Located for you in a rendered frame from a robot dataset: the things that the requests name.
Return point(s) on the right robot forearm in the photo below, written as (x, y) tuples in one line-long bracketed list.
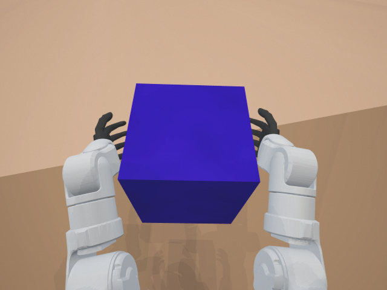
[(291, 205)]

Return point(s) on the left robot upper arm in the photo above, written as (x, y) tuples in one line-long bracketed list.
[(111, 271)]

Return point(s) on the right robot upper arm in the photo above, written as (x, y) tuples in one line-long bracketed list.
[(284, 268)]

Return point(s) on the left robot forearm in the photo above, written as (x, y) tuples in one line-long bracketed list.
[(89, 188)]

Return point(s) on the carton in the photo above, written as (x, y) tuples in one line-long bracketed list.
[(189, 155)]

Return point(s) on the robot left hand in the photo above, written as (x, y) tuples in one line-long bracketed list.
[(103, 132)]

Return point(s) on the robot right hand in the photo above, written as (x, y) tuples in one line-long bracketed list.
[(267, 128)]

